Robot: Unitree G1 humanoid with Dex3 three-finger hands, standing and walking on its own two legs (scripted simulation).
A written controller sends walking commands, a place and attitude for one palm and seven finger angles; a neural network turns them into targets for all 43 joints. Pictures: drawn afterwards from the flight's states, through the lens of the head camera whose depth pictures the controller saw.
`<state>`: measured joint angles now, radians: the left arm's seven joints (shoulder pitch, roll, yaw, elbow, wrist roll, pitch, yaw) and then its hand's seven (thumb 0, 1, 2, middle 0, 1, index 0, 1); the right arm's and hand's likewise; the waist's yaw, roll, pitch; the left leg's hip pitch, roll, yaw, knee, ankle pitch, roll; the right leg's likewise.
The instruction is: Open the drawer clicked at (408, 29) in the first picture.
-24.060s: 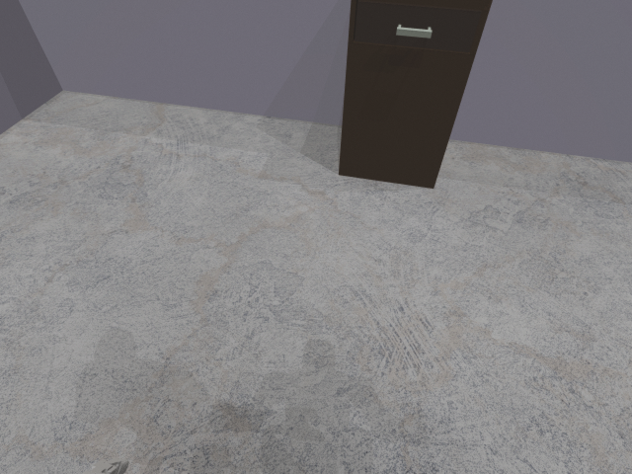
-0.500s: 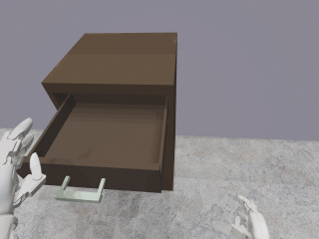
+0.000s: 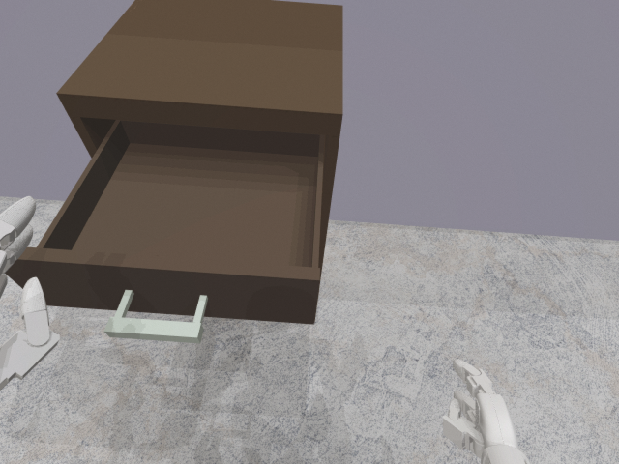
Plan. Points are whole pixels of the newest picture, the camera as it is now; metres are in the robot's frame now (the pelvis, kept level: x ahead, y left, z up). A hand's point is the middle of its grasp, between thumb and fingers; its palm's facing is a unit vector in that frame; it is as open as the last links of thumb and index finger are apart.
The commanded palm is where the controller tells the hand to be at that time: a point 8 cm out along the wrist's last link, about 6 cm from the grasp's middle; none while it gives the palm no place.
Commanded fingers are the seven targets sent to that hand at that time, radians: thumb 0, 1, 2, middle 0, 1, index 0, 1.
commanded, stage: step back with the hand held close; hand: left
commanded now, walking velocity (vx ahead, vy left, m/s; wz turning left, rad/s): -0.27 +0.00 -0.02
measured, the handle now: (160, 315) +0.30 +0.23 -0.03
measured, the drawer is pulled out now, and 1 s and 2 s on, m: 0.30 0.30 0.30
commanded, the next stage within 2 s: stop stepping back and stand still in 0.78 s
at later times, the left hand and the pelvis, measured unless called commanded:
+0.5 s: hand (46, 406) +0.14 +0.22 +0.16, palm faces +0.29 -0.82 -0.49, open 7.5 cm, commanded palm +0.07 +0.26 +0.18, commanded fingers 0.00 0.90 0.90 -0.20 -0.30 -0.20 -0.30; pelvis -0.07 -0.01 +0.00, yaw -2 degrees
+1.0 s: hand out of the picture +0.00 +0.17 +0.17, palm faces +0.29 -0.82 -0.49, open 7.5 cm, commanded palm -0.06 +0.22 +0.18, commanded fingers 0.00 0.90 0.90 -0.20 -0.30 -0.20 -0.30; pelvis -0.20 -0.05 +0.00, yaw -1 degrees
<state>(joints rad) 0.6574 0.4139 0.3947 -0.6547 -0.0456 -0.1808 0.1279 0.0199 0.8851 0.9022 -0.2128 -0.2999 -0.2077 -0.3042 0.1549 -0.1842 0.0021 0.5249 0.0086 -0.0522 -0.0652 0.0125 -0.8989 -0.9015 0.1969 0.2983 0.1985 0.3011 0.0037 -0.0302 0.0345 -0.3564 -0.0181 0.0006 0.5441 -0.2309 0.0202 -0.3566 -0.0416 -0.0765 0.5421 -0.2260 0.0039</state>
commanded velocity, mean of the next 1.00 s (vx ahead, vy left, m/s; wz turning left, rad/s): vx -0.27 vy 0.01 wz -0.01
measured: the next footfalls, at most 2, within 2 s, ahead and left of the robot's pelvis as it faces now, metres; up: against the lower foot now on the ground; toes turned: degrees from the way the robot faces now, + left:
right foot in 0.46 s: -0.07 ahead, -0.13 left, +0.00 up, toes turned -2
left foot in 0.72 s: -0.06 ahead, +0.09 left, +0.00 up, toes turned +1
